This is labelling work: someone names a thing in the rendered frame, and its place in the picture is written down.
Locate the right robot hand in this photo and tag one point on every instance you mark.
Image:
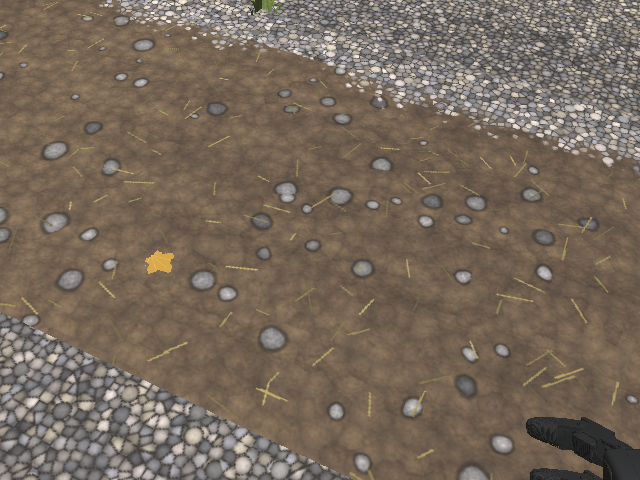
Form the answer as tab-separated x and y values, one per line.
589	440

